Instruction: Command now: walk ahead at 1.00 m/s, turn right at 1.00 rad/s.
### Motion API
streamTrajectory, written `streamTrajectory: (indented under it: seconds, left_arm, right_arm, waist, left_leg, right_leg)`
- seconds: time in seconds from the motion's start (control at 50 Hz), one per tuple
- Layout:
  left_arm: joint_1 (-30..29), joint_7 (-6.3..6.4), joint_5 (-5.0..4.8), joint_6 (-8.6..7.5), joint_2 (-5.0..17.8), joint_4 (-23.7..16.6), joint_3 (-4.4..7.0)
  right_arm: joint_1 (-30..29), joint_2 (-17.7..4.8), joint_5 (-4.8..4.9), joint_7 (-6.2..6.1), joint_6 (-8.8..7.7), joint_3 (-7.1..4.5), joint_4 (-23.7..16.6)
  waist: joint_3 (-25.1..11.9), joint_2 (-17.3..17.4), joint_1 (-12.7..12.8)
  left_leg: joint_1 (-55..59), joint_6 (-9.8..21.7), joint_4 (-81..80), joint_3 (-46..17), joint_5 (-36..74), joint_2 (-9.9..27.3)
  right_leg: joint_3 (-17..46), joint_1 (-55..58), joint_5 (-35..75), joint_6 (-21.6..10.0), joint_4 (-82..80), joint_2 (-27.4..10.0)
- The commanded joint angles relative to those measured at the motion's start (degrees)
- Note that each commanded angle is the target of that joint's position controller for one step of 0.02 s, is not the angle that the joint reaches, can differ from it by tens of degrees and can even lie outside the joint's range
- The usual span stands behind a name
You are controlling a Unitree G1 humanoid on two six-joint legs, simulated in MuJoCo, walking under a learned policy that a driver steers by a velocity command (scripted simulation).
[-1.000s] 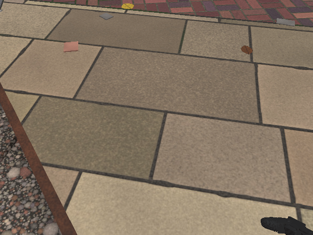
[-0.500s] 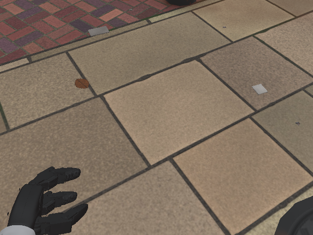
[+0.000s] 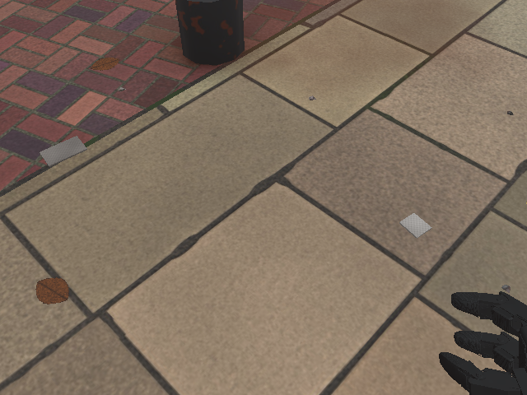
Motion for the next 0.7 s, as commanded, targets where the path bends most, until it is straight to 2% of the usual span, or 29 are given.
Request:
streamTrajectory:
  seconds: [0.02,0.04,0.06,0.08,0.1,0.12,0.14,0.18,0.2,0.24,0.28,0.34,0.36,0.38,0.4,0.42,0.44,0.46,0.48,0.5,0.52,0.54,0.56,0.58,0.6,0.62,0.64,0.66,0.7]
  left_arm:
    - [-7.78,-1.17,2.16,-0.54,1.58,-6.42,-0.39]
    - [3.63,-1.55,-1.5,-1.35,-5.71,-10.02,-2.59]
    - [0.42,-1.04,-3.58,-0.94,-0.04,-9.36,-2.48]
    - [-7.34,-0.88,-2.46,-0.33,3.85,-9.68,-1.54]
    - [-11.78,-0.97,-0.82,0.09,4.36,-10.34,-1.32]
    - [-15.07,-1.28,0.46,0.31,4.18,-11.64,-1.12]
    - [-15.23,-1.91,0.06,0.94,3.72,-12.2,-0.87]
    - [-16.07,-2.53,-0.94,2.47,1.76,-13.09,-1.18]
    - [-17.25,-2.67,-0.71,2.93,1.13,-13.75,-1.45]
    - [-19.14,-2.98,0.11,3.21,1.29,-14.79,-1.7]
    - [-21.12,-3.55,0.25,2.99,2.46,-15.17,-1.63]
    - [-27.6,-4.79,0.26,2.23,2.59,-15.73,-1.79]
    - [-28.19,-5.08,0.14,1.99,2.76,-15.67,-1.66]
    - [-28.09,-5.19,0.12,1.82,3.96,-15.58,-1.1]
    - [-26.66,-5.15,-0.18,1.84,5.58,-15.41,-0.31]
    - [-22.07,-5.01,-0.73,2.15,7.36,-14.59,0.7]
    - [-12.99,-4.86,-1.05,2.63,10.38,-12.4,2.29]
    - [3.06,-4.44,-0.65,3.07,14.33,-7.39,4.58]
    - [7.05,-3.42,-1.05,3.42,15.27,-3.6,4.63]
    - [-0.42,-3.6,0.43,1.87,18.13,-7.54,3.55]
    - [0.17,-3.55,1.04,0.59,14.15,-8.97,3.16]
    - [0.21,-3.53,1.7,-0.75,12.59,-7.98,2.71]
    - [-3.07,-3.83,1.76,-1.75,11.34,-7.63,2.16]
    - [-7.12,-3.8,1.93,-2.24,10.03,-7.91,1.66]
    - [-9.64,-3.37,2.08,-2.29,8.84,-8.29,1.17]
    - [-10.61,-2.92,1.6,-2.19,7.92,-7.94,0.82]
    - [-10.32,-2.35,1.03,-2.11,6.93,-7.35,0.43]
    - [-9.3,-1.68,0.75,-2.08,6.48,-6.85,0.26]
    - [-8.34,-0.42,0.56,-1.63,6.78,-5.7,0.4]
  right_arm:
    - [31.09,-12.7,0.2,-0.85,0.3,-6.28,3.43]
    - [31.19,-19.33,-3.77,0.41,0.18,-6.63,4.29]
    - [26.95,-14.88,-3.01,0.84,0.58,-6.23,3.08]
    - [22.86,-9.82,-2.19,0.21,1.24,-5.18,2.99]
    - [21.55,-8.28,-2.76,-0.04,1.94,-4.62,4.25]
    - [20.36,-7.2,-3.29,-0.09,2.12,-4.26,5.52]
    - [18.54,-5.47,-3.4,-0.3,1.91,-3.75,6.71]
    - [16.96,-1.91,-2.26,-0.15,1.66,-2.82,9.13]
    - [17.0,-1.69,-1.92,-0.11,1.55,-2.82,10.13]
    - [15.86,-3.36,-2.18,-0.35,1.36,-3.26,11.15]
    - [14.8,-5.98,-2.6,-0.85,1.15,-3.89,11.65]
    - [17.73,-9.03,-2.54,-1.01,1.29,-4.55,13.56]
    - [17.74,-10.26,-2.61,-0.89,1.45,-4.68,13.89]
    - [18.55,-11.99,-2.69,-0.82,1.73,-5.0,14.13]
    - [19.49,-13.75,-2.59,-0.88,2.25,-5.39,14.32]
    - [19.07,-15.45,-2.35,-0.99,2.92,-5.86,14.15]
    - [17.24,-16.5,-2.05,-0.98,3.36,-6.29,13.25]
    - [12.83,-16.24,-1.46,-1.1,3.25,-6.33,11.25]
    - [12.48,-8.17,-2.29,-1.04,2.14,-4.13,10.49]
    - [19.25,-1.05,-1.67,-0.47,-0.66,-1.41,5.1]
    - [12.78,-7.51,-0.43,-0.12,-3.32,-1.99,3.03]
    - [7.8,-8.11,0.99,-0.16,-4.09,-2.07,1.86]
    - [7.43,-7.0,0.2,-0.4,-4.07,-1.81,2.65]
    - [9.34,-6.62,-1.06,-0.4,-3.25,-2.0,3.79]
    - [11.14,-6.85,-1.72,-0.09,-2.11,-2.41,4.58]
    - [10.97,-7.09,-2.09,0.02,-1.17,-2.65,4.58]
    - [9.52,-6.73,-2.41,0.04,-0.54,-2.6,4.26]
    - [5.66,-5.79,-2.99,-0.01,-0.27,-2.2,2.98]
    - [-2.39,-2.55,-3.59,0.39,-0.38,-1.2,0.28]
  waist:
    - [-16.18,-1.39,-19.55]
    - [-24.63,29.86,-10.42]
    - [-19.26,26.62,-11.35]
    - [-8.82,17.69,-13.15]
    - [-4.28,8.36,-12.89]
    - [-0.79,4.79,-11.73]
    - [0.94,5.63,-9.52]
    - [2.8,6.94,-7.44]
    - [3.75,6.09,-7.04]
    - [5.19,4.0,-5.84]
    - [6.43,2.84,-5.48]
    - [8.56,-0.7,-7.87]
    - [8.48,-0.43,-7.45]
    - [6.99,1.44,-6.66]
    - [4.82,4.42,-4.87]
    - [1.83,7.31,-1.37]
    - [-2.68,8.87,3.73]
    - [-8.64,6.26,11.41]
    - [-4.88,-7.3,9.17]
    - [-14.19,-23.62,-2.55]
    - [-17.61,-14.74,2.22]
    - [-9.21,-6.84,0.83]
    - [-4.07,2.27,-2.95]
    - [-1.94,3.53,-6.26]
    - [0.21,2.48,-8.5]
    - [2.02,1.07,-9.3]
    - [3.66,1.05,-9.25]
    - [5.15,1.41,-8.05]
    - [6.97,0.31,-5.31]
  left_leg:
    - [51.65,3.99,5.82,-2.61,-16.04,5.6]
    - [61.44,14.05,-12.64,-42.08,-35.32,22.09]
    - [57.0,15.52,-19.91,-51.53,-56.52,22.68]
    - [49.33,13.71,-19.5,-40.06,-50.03,19.79]
    - [42.3,12.52,-17.16,-28.6,-36.91,17.23]
    - [35.34,12.02,-16.38,-20.48,-26.81,14.79]
    - [30.35,11.4,-16.43,-14.14,-21.07,13.27]
    - [27.3,10.69,-18.21,-5.74,-14.8,12.36]
    - [27.11,10.91,-19.22,-2.76,-11.33,12.75]
    - [26.35,11.02,-21.51,3.69,-5.7,13.09]
    - [26.02,10.39,-24.35,10.23,-3.66,11.98]
    - [29.58,8.78,-26.79,18.0,3.01,10.18]
    - [30.45,8.19,-25.89,20.66,13.54,9.43]
    - [32.43,7.95,-23.23,22.19,29.97,9.3]
    - [35.62,7.81,-18.46,22.84,46.66,9.83]
    - [37.61,7.88,-10.75,23.2,60.35,10.78]
    - [35.15,8.27,1.15,23.03,67.72,11.38]
    - [24.28,7.46,19.52,22.14,63.11,9.57]
    - [5.06,4.93,44.89,19.97,-5.36,-0.47]
    - [-14.71,4.77,61.77,8.93,-31.47,-8.07]
    - [-19.34,6.93,59.25,0.54,-24.14,-5.5]
    - [-19.87,7.66,54.32,1.25,-20.79,-3.94]
    - [-15.51,7.55,47.97,0.81,-17.72,-1.48]
    - [-9.67,6.47,43.3,0.2,-15.99,0.24]
    - [-6.01,5.23,39.98,-0.03,-14.98,1.08]
    - [-4.28,4.02,36.06,0.58,-15.08,1.44]
    - [-3.17,2.94,31.67,1.59,-15.1,1.87]
    - [-2.21,1.98,26.36,3.18,-11.99,1.44]
    - [2.81,0.63,13.89,6.1,0.25,-1.08]
  right_leg:
    - [1.59,-27.65,20.72,-0.23,29.11,-3.24]
    - [-2.25,-42.34,-3.2,1.22,51.5,1.2]
    - [-5.43,-51.12,5.04,1.27,57.31,-5.06]
    - [-8.49,-54.07,9.82,1.46,58.39,-7.17]
    - [-10.24,-52.03,11.72,1.38,57.09,-9.65]
    - [-10.42,-49.35,12.88,0.98,54.14,-11.38]
    - [-9.4,-46.26,13.35,0.75,51.34,-13.15]
    - [-9.62,-45.94,11.55,0.32,47.85,-14.71]
    - [-9.8,-47.2,12.75,0.36,46.32,-15.2]
    - [-10.15,-48.26,17.72,1.0,41.36,-15.67]
    - [-12.41,-46.68,24.78,1.34,33.83,-15.59]
    - [-18.2,-41.74,32.69,-0.59,19.69,-13.79]
    - [-20.83,-37.37,32.9,-1.71,15.47,-11.93]
    - [-24.0,-32.47,31.74,-2.62,13.66,-8.99]
    - [-26.22,-28.87,28.86,-3.33,13.49,-6.34]
    - [-27.35,-23.86,24.58,-4.23,13.92,-4.19]
    - [-27.42,-12.88,21.27,-5.82,13.68,-2.5]
    - [-23.56,8.47,26.11,-9.08,6.05,-2.67]
    - [-12.32,20.36,25.98,-11.4,3.99,-7.13]
    - [22.82,31.02,9.09,-22.99,-7.46,-17.68]
    - [35.27,29.79,-6.03,-22.81,-19.33,-21.34]
    - [34.2,21.27,-5.51,-20.0,-22.41,-21.26]
    - [29.47,10.16,-0.62,-17.81,-22.31,-19.86]
    - [23.64,1.23,4.38,-16.63,-21.1,-17.04]
    - [18.96,-5.4,6.87,-16.18,-21.77,-14.12]
    - [15.89,-9.74,9.53,-16.08,-22.5,-12.59]
    - [12.78,-13.41,12.39,-15.68,-22.85,-11.54]
    - [9.81,-16.65,16.02,-15.25,-23.48,-10.1]
    - [4.55,-23.06,20.83,-13.13,-22.74,-6.23]
Next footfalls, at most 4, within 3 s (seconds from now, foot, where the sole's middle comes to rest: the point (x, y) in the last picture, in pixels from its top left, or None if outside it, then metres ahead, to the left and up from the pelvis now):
0.02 left None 0.21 0.20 -0.75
0.48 right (364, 388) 0.53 -0.15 -0.75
0.90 left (395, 241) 0.98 -0.26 -0.75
1.38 right None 0.90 -0.77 -0.75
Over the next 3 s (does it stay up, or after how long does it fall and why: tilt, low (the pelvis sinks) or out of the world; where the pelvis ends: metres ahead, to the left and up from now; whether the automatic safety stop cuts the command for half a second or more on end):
stays up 1.05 -1.37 0.03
